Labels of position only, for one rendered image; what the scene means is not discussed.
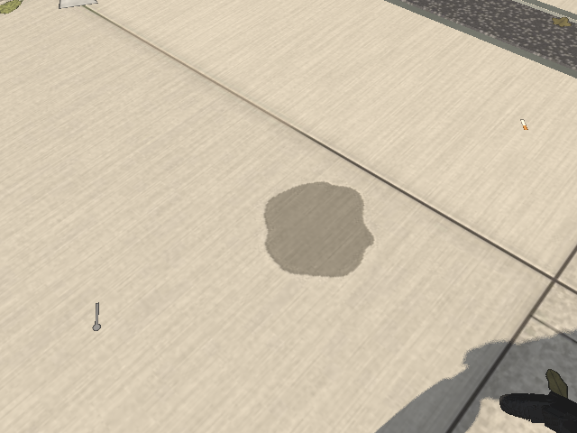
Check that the right robot hand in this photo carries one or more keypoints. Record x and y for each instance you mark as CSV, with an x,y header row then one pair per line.
x,y
557,412

